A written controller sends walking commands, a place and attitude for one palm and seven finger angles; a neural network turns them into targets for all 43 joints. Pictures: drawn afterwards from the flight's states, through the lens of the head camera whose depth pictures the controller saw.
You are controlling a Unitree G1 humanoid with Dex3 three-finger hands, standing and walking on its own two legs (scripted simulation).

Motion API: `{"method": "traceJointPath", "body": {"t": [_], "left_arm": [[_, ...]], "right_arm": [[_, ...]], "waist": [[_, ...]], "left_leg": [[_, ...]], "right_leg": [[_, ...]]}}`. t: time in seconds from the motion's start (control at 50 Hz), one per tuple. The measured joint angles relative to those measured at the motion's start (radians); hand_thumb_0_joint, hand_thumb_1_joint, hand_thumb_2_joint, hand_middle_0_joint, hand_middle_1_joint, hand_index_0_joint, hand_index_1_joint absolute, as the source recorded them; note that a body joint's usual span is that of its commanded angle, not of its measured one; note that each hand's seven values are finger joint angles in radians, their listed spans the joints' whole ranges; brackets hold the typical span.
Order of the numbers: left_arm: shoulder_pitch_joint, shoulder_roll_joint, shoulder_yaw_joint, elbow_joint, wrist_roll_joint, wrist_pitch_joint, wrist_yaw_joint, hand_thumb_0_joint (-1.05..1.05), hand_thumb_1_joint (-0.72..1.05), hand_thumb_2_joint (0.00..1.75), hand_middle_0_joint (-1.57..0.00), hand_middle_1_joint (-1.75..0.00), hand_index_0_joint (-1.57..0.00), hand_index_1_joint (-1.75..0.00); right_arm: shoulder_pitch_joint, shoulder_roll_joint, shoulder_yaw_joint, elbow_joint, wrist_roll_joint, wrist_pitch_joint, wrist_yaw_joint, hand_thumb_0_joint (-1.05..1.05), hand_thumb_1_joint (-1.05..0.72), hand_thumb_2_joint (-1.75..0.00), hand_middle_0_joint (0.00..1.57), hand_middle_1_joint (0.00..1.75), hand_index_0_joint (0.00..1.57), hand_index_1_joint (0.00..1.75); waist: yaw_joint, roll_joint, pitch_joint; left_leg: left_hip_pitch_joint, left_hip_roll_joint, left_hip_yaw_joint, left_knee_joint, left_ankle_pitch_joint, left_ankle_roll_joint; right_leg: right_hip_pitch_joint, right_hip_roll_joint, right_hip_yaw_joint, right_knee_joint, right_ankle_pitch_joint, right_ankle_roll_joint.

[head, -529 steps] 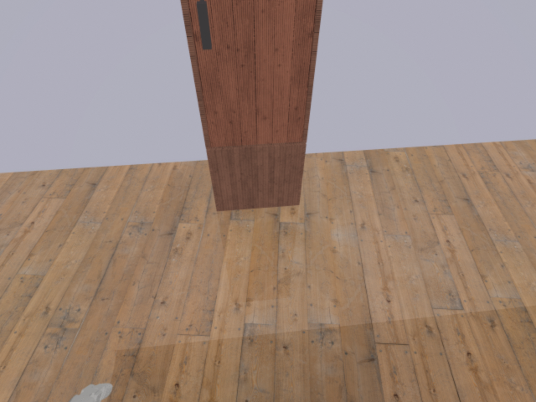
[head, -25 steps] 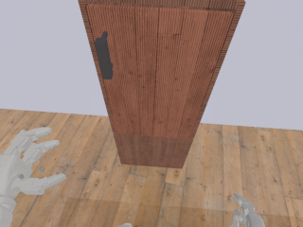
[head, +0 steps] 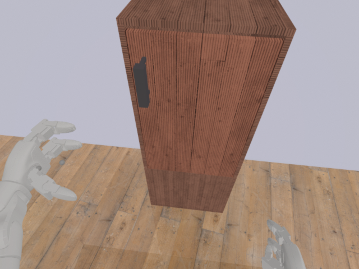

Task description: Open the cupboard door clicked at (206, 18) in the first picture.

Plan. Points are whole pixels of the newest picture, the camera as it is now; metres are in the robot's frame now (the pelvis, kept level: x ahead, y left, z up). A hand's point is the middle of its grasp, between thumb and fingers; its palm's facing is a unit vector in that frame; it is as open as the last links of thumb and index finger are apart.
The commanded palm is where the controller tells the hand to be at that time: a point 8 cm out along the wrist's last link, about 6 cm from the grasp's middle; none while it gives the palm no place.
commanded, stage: raise the hand with hooked fingers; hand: left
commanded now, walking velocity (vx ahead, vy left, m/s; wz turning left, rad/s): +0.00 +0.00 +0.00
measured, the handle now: (143, 82) +0.54 +0.16 +0.14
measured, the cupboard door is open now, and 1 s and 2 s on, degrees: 0 0 0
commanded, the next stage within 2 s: move the hooked fingers beside the handle in 0.66 s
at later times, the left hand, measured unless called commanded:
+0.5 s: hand (79, 139) +0.31 +0.23 +0.15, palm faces +0.04 -1.00 -0.05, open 14.0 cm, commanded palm +0.28 +0.28 +0.16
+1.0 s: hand (87, 133) +0.33 +0.23 +0.15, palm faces +0.04 -1.00 -0.04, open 14.0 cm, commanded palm +0.30 +0.27 +0.16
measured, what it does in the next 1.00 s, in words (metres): stands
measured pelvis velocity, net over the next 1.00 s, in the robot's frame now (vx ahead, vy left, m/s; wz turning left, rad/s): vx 0.00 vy -0.04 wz -0.01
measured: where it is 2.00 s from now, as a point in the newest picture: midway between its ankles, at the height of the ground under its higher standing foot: outside the picture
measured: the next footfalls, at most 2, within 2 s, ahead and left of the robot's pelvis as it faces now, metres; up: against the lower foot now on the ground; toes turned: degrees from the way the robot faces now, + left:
none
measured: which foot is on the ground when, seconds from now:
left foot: down 0.00-1.00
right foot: down 0.00-1.00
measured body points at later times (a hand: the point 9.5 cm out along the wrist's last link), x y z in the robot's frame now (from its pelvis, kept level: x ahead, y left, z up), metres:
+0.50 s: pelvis +0.01 -0.04 +0.01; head +0.01 -0.05 +0.46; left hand +0.30 +0.29 +0.16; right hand +0.18 -0.28 -0.07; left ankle +0.02 +0.08 -0.73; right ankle -0.02 -0.14 -0.73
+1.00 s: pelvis +0.00 -0.04 +0.01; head +0.00 -0.06 +0.46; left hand +0.32 +0.28 +0.16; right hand +0.16 -0.29 -0.08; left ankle +0.02 +0.08 -0.73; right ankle -0.02 -0.14 -0.73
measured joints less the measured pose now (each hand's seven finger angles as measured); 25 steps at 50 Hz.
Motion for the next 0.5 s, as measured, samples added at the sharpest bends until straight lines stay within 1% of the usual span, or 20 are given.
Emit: {"method": "traceJointPath", "body": {"t": [0.06,0.1,0.14,0.2,0.24,0.28,0.36,0.42,0.5], "left_arm": [[-0.038,0.011,0.017,0.003,0.001,-0.008,0.000,-0.01,-0.49,0.31,-0.30,-1.19,-0.30,-1.19],[-0.069,0.025,0.031,0.022,0.000,-0.001,-0.004,-0.01,-0.49,0.31,-0.30,-1.19,-0.30,-1.19],[-0.105,0.042,0.041,0.059,-0.004,0.017,-0.014,-0.01,-0.49,0.31,-0.30,-1.19,-0.30,-1.19],[-0.150,0.065,0.047,0.123,-0.004,0.062,-0.033,-0.01,-0.50,0.30,-0.30,-1.20,-0.30,-1.20],[-0.161,0.073,0.045,0.148,-0.003,0.085,-0.042,-0.01,-0.50,0.30,-0.30,-1.20,-0.30,-1.20],[-0.149,0.068,0.042,0.145,-0.002,0.092,-0.048,-0.01,-0.50,0.30,-0.30,-1.20,-0.30,-1.20],[-0.102,0.037,0.040,0.099,-0.009,0.065,-0.050,-0.01,-0.50,0.30,-0.30,-1.20,-0.30,-1.20],[-0.093,0.019,0.049,0.094,-0.016,0.039,-0.041,-0.01,-0.50,0.30,-0.30,-1.20,-0.30,-1.20],[-0.109,0.019,0.061,0.119,-0.006,0.038,-0.023,-0.01,-0.50,0.30,-0.30,-1.20,-0.30,-1.20]], "right_arm": [[0.003,0.001,0.003,0.012,0.000,0.003,-0.004,0.02,-0.90,-0.90,0.21,0.30,0.20,0.30],[0.006,0.000,0.004,0.018,0.003,0.007,-0.007,0.02,-0.90,-0.90,0.21,0.30,0.20,0.30],[0.007,-0.003,0.003,0.022,0.007,0.013,-0.009,0.02,-0.90,-0.90,0.21,0.30,0.20,0.30],[0.009,-0.012,0.000,0.023,0.015,0.025,-0.010,0.02,-0.90,-0.90,0.21,0.30,0.20,0.30],[0.009,-0.019,-0.005,0.020,0.017,0.033,-0.007,0.02,-0.90,-0.90,0.21,0.30,0.20,0.30],[0.011,-0.025,-0.012,0.016,0.018,0.038,-0.002,0.02,-0.90,-0.90,0.21,0.30,0.20,0.30],[0.016,-0.030,-0.024,0.013,0.013,0.041,0.007,0.02,-0.90,-0.90,0.21,0.30,0.20,0.30],[0.017,-0.029,-0.028,0.018,0.012,0.041,0.008,0.02,-0.90,-0.90,0.20,0.30,0.20,0.30],[0.013,-0.027,-0.030,0.022,0.014,0.045,0.004,0.02,-0.90,-0.90,0.20,0.30,0.20,0.30]], "waist": [[0.001,-0.005,0.005],[-0.001,-0.004,0.004],[-0.004,0.000,0.002],[-0.010,0.007,0.000],[-0.014,0.012,-0.001],[-0.018,0.016,-0.002],[-0.020,0.016,-0.006],[-0.019,0.011,-0.010],[-0.016,0.009,-0.008]], "left_leg": [[0.025,0.002,-0.003,-0.025,0.009,-0.006],[0.040,0.003,-0.005,-0.040,0.014,-0.010],[0.050,0.005,-0.008,-0.054,0.019,-0.013],[0.057,0.007,-0.010,-0.072,0.027,-0.018],[0.059,0.009,-0.009,-0.082,0.031,-0.021],[0.062,0.012,-0.006,-0.090,0.034,-0.025],[0.074,0.019,0.001,-0.102,0.033,-0.032],[0.082,0.024,0.001,-0.105,0.031,-0.039],[0.087,0.030,-0.005,-0.105,0.031,-0.049]], "right_leg": [[0.025,0.003,-0.003,-0.024,0.007,-0.004],[0.040,0.006,-0.005,-0.039,0.012,-0.008],[0.049,0.008,-0.007,-0.052,0.015,-0.011],[0.055,0.011,-0.009,-0.065,0.020,-0.016],[0.054,0.013,-0.008,-0.070,0.022,-0.019],[0.052,0.016,-0.005,-0.073,0.023,-0.023],[0.056,0.023,0.003,-0.074,0.019,-0.030],[0.060,0.028,0.003,-0.070,0.013,-0.036],[0.064,0.035,-0.001,-0.065,0.008,-0.045]]}}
